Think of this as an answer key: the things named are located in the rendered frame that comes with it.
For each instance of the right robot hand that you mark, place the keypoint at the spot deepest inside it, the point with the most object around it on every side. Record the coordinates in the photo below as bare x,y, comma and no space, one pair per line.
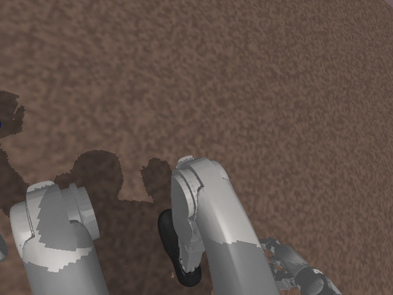
285,257

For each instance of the right robot foot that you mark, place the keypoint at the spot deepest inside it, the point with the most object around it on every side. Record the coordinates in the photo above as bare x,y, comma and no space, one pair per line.
170,243

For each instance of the right robot arm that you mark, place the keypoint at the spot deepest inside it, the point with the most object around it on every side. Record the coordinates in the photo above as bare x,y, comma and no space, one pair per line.
311,281

